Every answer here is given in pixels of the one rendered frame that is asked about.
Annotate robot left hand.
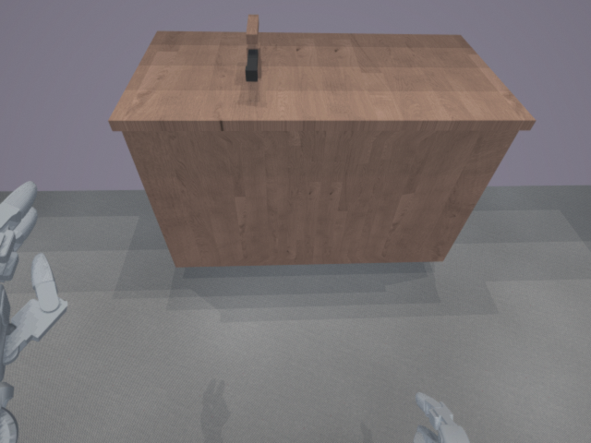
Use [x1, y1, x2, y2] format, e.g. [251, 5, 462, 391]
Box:
[0, 181, 67, 382]

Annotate tap lever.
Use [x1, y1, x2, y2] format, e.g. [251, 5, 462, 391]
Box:
[246, 49, 259, 81]

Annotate counter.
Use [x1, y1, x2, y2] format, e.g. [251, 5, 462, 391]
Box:
[108, 15, 536, 268]

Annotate robot left forearm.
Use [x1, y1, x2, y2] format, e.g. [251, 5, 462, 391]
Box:
[0, 382, 18, 443]

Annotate robot right hand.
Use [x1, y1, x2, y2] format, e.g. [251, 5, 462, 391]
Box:
[413, 392, 470, 443]

